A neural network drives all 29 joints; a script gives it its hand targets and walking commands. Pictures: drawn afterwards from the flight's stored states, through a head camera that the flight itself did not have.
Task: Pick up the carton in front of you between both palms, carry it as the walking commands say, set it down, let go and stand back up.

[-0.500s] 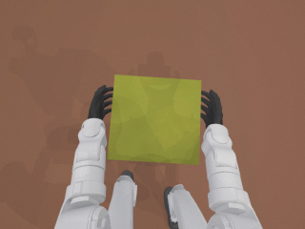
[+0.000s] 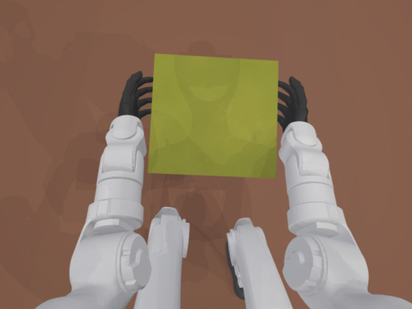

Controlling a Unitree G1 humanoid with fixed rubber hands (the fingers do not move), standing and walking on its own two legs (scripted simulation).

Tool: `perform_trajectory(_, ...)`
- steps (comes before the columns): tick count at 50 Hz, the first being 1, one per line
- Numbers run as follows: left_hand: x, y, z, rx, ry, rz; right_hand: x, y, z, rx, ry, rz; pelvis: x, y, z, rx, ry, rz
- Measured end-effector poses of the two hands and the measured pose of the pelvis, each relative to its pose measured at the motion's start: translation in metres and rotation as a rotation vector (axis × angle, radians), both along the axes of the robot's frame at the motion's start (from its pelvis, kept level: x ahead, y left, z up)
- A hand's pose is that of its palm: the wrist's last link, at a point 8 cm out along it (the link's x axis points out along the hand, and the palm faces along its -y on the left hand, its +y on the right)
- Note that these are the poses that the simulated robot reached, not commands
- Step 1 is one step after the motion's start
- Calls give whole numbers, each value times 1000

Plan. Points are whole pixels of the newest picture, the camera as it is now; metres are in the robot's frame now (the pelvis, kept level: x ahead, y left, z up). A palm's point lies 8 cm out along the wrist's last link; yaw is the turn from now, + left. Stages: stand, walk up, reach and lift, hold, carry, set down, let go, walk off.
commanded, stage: set down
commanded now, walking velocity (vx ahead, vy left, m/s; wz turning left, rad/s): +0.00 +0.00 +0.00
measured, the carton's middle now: (210, 129) +0.46 +0.03 -0.17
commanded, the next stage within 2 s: none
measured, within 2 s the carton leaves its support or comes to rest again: rests again in 1.22 s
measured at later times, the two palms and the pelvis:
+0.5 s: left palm (144, 124) +0.48 +0.18 -0.25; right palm (264, 130) +0.49 -0.11 -0.24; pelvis -0.02 -0.01 -0.11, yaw -3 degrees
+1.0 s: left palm (148, 128) +0.49 +0.18 -0.32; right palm (256, 135) +0.50 -0.12 -0.32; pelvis -0.02 -0.01 -0.16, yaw -4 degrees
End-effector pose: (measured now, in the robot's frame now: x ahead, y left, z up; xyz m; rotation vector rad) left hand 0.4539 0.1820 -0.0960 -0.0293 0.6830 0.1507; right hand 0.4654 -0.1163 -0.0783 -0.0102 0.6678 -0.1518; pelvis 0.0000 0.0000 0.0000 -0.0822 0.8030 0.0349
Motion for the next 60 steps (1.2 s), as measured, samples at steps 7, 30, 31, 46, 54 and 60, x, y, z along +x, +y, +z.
perform_trajectory(7,10,-1,-46,5,5,-6,9,-1,-46,3,5,0,-7,-2,-35,-6,28,-10)
perform_trajectory(30,35,5,-186,45,53,-29,32,3,-195,6,54,18,-23,-12,-131,4,6,-57)
perform_trajectory(31,36,5,-192,49,58,-32,33,3,-200,9,58,16,-23,-12,-134,5,-7,-64)
perform_trajectory(46,43,1,-220,58,76,-21,37,-1,-238,18,69,31,-19,-12,-159,40,-50,-108)
perform_trajectory(54,35,3,-231,61,106,-28,34,0,-244,10,92,54,-21,-16,-162,44,-69,-114)
perform_trajectory(60,34,2,-239,61,121,-52,33,-3,-251,8,103,62,-23,-14,-164,42,-91,-117)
